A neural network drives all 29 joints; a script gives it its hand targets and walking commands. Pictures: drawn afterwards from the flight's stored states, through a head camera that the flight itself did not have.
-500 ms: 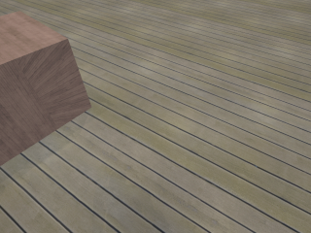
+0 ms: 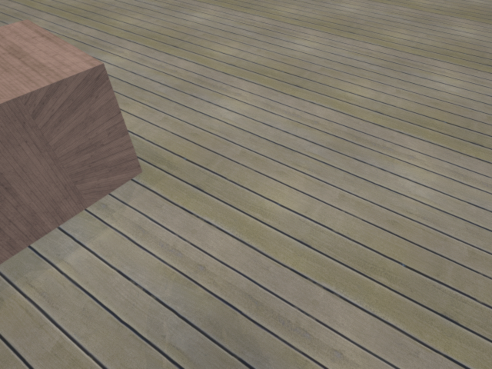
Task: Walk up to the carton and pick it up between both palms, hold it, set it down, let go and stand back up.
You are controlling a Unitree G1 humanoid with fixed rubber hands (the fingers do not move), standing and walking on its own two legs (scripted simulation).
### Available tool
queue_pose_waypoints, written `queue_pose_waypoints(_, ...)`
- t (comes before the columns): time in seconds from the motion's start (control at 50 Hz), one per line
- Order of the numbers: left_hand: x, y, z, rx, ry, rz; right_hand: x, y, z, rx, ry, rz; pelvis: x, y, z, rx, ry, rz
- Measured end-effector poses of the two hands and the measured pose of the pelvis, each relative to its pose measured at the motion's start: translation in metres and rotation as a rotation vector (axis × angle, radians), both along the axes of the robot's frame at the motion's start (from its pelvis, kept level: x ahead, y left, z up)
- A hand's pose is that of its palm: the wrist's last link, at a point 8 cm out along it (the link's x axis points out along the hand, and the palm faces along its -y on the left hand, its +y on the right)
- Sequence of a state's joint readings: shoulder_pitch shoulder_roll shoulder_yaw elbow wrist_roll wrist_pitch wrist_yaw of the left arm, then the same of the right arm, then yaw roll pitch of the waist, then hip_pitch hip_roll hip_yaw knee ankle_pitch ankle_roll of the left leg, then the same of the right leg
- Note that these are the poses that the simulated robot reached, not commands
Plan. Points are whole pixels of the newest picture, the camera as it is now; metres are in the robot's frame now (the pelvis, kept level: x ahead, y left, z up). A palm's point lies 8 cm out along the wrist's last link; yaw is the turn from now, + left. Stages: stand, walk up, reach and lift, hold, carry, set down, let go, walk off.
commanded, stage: stand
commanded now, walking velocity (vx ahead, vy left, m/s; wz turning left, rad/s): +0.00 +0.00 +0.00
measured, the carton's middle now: out of the picture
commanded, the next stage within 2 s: walk up in 0.72 s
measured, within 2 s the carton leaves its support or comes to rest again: neither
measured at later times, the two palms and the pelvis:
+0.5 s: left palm out of the picture -0.02 +0.20 -0.15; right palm out of the picture -0.03 -0.20 -0.15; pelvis +0.01 +0.00 +0.00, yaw +0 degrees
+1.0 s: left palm out of the picture -0.02 +0.22 -0.15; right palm out of the picture -0.01 -0.20 -0.15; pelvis +0.01 +0.01 +0.00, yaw +4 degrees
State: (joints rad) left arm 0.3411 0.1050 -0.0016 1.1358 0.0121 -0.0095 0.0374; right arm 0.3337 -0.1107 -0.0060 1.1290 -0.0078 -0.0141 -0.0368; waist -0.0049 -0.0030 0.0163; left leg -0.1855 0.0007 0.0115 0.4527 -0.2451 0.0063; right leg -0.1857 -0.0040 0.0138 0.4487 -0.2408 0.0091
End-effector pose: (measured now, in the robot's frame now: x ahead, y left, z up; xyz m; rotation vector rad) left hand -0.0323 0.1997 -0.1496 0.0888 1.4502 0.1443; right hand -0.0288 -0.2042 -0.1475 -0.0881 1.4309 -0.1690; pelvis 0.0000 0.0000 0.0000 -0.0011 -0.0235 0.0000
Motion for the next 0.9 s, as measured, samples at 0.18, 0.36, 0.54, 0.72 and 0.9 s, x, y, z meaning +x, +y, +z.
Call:
queue_pose_waypoints(0.18, 0.003, 0.0, -0.001, 0.0, -0.005, 0.009, 0.007, -0.001, 0.001, -0.002, -0.005, 0.013, 0.002, -0.001, 0.0, -0.001, -0.001, 0.005)
queue_pose_waypoints(0.36, -0.001, 0.001, 0.001, 0.001, 0.021, 0.007, 0.003, 0.001, 0.001, -0.001, 0.019, 0.001, 0.005, 0.0, 0.0, -0.001, 0.001, 0.004)
queue_pose_waypoints(0.54, 0.01, 0.004, 0.0, 0.007, -0.004, 0.013, 0.001, 0.005, 0.001, 0.007, 0.023, -0.005, 0.009, 0.001, 0.001, -0.001, -0.004, 0.005)
queue_pose_waypoints(0.72, 0.008, -0.001, -0.002, -0.011, 0.01, 0.015, 0.003, 0.004, 0.002, -0.005, 0.026, -0.003, 0.01, 0.002, 0.0, -0.002, -0.001, 0.003)
queue_pose_waypoints(0.9, -0.003, 0.003, 0.0, -0.005, 0.043, 0.018, 0.004, 0.004, 0.004, -0.009, 0.033, 0.0, 0.012, 0.003, 0.001, -0.001, 0.0, 0.002)
